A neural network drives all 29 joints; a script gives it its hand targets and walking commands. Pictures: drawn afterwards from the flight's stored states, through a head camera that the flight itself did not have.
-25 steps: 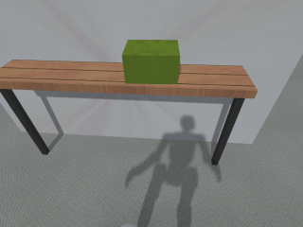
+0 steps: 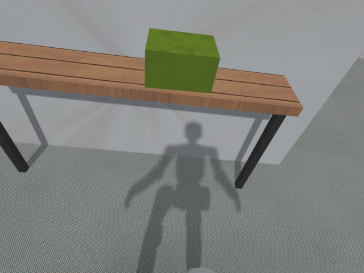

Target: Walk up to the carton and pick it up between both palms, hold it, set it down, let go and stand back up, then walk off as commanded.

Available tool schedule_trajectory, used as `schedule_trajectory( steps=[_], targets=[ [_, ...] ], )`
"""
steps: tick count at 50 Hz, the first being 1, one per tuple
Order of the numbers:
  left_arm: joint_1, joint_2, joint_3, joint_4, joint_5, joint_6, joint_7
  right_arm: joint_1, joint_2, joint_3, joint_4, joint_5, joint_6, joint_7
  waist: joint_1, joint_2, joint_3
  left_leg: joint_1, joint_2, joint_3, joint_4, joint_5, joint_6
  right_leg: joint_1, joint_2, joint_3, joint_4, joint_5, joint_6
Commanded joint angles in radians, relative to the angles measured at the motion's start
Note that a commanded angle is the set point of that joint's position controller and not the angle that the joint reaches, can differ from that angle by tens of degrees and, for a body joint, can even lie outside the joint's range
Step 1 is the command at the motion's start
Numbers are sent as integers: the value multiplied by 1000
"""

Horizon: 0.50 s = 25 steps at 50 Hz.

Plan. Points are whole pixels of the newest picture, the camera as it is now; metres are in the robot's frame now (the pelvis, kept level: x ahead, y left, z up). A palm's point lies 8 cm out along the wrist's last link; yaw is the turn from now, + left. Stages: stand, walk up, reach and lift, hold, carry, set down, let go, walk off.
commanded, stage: walk off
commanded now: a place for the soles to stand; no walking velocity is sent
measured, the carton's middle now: (180, 60) +0.90 -0.01 +0.03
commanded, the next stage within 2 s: stand in 0.12 s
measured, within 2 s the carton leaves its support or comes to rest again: neither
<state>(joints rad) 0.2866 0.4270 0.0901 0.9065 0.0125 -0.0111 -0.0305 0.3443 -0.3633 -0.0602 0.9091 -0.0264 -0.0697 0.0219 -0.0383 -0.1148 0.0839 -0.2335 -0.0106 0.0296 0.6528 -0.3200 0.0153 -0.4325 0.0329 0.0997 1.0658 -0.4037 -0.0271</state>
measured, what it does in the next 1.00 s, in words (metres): steps on the spot: right foot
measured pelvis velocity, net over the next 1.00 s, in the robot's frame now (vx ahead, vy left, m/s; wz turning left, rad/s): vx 0.07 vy -0.02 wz -0.01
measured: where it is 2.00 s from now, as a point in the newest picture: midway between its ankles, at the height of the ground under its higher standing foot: outside the picture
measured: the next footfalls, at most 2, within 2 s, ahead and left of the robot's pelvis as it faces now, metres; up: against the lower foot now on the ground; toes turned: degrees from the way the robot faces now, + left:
right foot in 0.18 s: +0.18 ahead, -0.17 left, +0.00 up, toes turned -1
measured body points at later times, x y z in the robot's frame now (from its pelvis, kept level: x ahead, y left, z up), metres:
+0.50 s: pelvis +0.06 -0.03 +0.00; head +0.10 -0.04 +0.44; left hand +0.17 +0.26 -0.13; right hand +0.15 -0.33 -0.13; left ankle +0.03 +0.12 -0.72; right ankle +0.14 -0.16 -0.72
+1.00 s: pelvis +0.07 -0.02 +0.01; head +0.07 +0.01 +0.46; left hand +0.18 +0.28 -0.12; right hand +0.16 -0.31 -0.10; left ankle +0.03 +0.12 -0.72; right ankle +0.14 -0.16 -0.72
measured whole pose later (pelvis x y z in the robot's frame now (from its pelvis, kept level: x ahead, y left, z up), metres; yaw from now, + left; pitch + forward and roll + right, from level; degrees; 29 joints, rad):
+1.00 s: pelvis +0.07 -0.02 +0.01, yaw +0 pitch -4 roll +0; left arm 0.08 0.37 0.02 1.06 -0.01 0.00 -0.01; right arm 0.14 -0.30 -0.02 1.01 0.00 -0.01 0.00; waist -0.01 -0.06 0.06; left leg -0.11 0.01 -0.03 0.56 -0.38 -0.02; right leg -0.29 -0.04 0.03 0.54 -0.18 0.04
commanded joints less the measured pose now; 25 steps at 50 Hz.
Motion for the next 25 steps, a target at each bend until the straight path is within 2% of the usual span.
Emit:
schedule_trajectory(
  steps=[1, 2, 3, 4, 5, 6, 7, 8, 9, 10, 11, 12, 13, 14, 15, 16, 17, 18, 19, 20, 21, 22, 24, 25],
  targets=[
    [-10, 185, 52, -84, -4, -22, 7, -58, -317, -71, -60, 3, -25, -29, 14, 264, 135, -51, 307, -401, -395, -143, 191, -150, -78, 9, -160, 33, 31],
    [-17, 170, 44, -79, -8, -23, 9, -76, -307, -60, -66, 2, -22, -31, 18, 258, 134, -83, 297, -351, -359, -45, 190, -86, -88, -13, -236, 42, 29],
    [-5, 158, 39, -69, -11, -25, 8, -96, -298, -53, -76, 5, -22, -30, 29, 263, 114, -134, 278, -294, -349, -1, 178, 3, -84, -59, -292, 77, 22],
    [-11, 141, 37, -59, -18, -25, 15, -143, -286, -43, -74, 6, -15, -28, 44, 284, 95, -188, 251, -235, -304, 84, 169, 114, -81, -78, -373, 126, 17],
    [-2, 136, 31, -41, -16, -29, 17, -150, -277, -35, -78, 12, -10, -26, 53, 282, 70, -238, 223, -192, -250, 127, 151, 212, -61, -105, -424, 191, 10],
    [9, 134, 32, -36, -13, -30, 24, -158, -267, -27, -84, 16, -3, -25, 57, 289, 45, -251, 209, -165, -189, 175, 137, 274, -53, -108, -463, 231, 4],
    [-3, 144, 30, -32, -13, -32, 32, -159, -253, -19, -87, 17, 5, -25, 61, 276, 22, -254, 176, -143, -137, 193, 117, 311, -38, -101, -482, 210, -2],
    [-22, 167, 27, -37, -8, -35, 36, -156, -231, -10, -86, 21, 13, -25, 61, 212, -9, -271, 147, -127, -91, 129, 96, 353, -59, -53, -511, 235, -16],
    [-41, 214, 30, -52, -2, -38, 39, -123, -207, -3, -92, 26, 21, -26, 45, 89, -54, -278, 79, -84, 21, 57, 67, 378, -158, 118, -566, 303, -42],
    [-76, 251, 26, -61, -11, -43, 40, -106, -171, 2, -80, 36, 30, -26, 34, -22, -68, -214, 5, -58, 113, -85, 28, 264, -289, 295, -667, 156, -112],
    [-96, 258, 24, -51, -13, -34, 37, -85, -202, -16, -45, 46, 41, -28, 33, -17, -51, -82, -2, -61, 134, -213, 24, 102, -333, 316, -690, 16, -175],
    [-138, 251, 18, -49, -8, -29, 36, -65, -215, -23, -20, 43, 44, -26, 12, -18, -22, -50, 13, -76, 103, -207, 26, 59, -317, 314, -695, -41, -178],
    [-155, 232, 11, -44, -5, -24, 36, -69, -208, -20, -12, 40, 44, -24, 2, 2, -34, -36, 17, -76, 26, -163, 29, 66, -284, 269, -681, -44, -147],
    [-187, 216, 8, -42, -8, -18, 34, -56, -214, -17, -5, 39, 42, -24, -10, 26, -59, -13, 37, -96, -66, -105, 39, 81, -240, 182, -650, -4, -104],
    [-204, 199, 5, -29, -13, -17, 29, -49, -226, -22, -2, 32, 38, -26, -12, 18, -84, -7, 59, -137, -128, -61, 45, 111, -194, 122, -621, 45, -65],
    [-203, 185, 3, -16, -18, -14, 28, -80, -243, -22, -1, 30, 39, -29, 6, 12, -90, -45, 69, -161, -148, -55, 47, 151, -163, 85, -602, 91, -46],
    [-185, 186, 6, -6, -13, -16, 27, -104, -230, -25, -6, 24, 43, -28, 21, -8, -96, -63, 53, -138, -114, -76, 43, 185, -167, 100, -629, 73, -47],
    [-183, 187, 3, 2, -9, -18, 26, -99, -223, -25, -6, 24, 48, -31, 17, -38, -110, -51, 28, -107, -66, -45, 29, 201, -186, 135, -638, 108, -59],
    [-187, 199, 4, 7, -7, -21, 28, -89, -209, -28, 5, 30, 50, -33, 13, -64, -142, -11, 10, -75, -24, -21, 16, 215, -225, 179, -636, 175, -87],
    [-187, 191, 0, 1, -10, -21, 30, -90, -203, -29, 2, 33, 47, -36, 15, -67, -165, 20, 12, -70, -23, 11, 12, 217, -239, 187, -623, 276, -99],
    [-199, 186, -4, -2, -13, -25, 31, -94, -196, -27, 3, 35, 45, -38, 11, -51, -176, 38, 19, -67, -32, 55, 10, 224, -242, 176, -607, 366, -100],
    [-213, 175, -8, -7, -12, -24, 34, -99, -193, -29, 4, 34, 42, -38, 9, -31, -199, 70, 36, -76, -82, 113, 10, 235, -226, 135, -580, 440, -93],
    [-241, 158, -14, -8, -18, -20, 35, -124, -201, -29, 5, 35, 39, -38, 12, -1, -214, 96, 57, -106, -111, 216, 17, 231, -188, 84, -556, 436, -67],
    [-252, 158, -8, -3, -17, -18, 35, -137, -200, -28, 9, 38, 40, -35, 19, -12, -190, 65, 58, -92, -104, 193, 18, 238, -184, 69, -577, 390, -62]
  ],
)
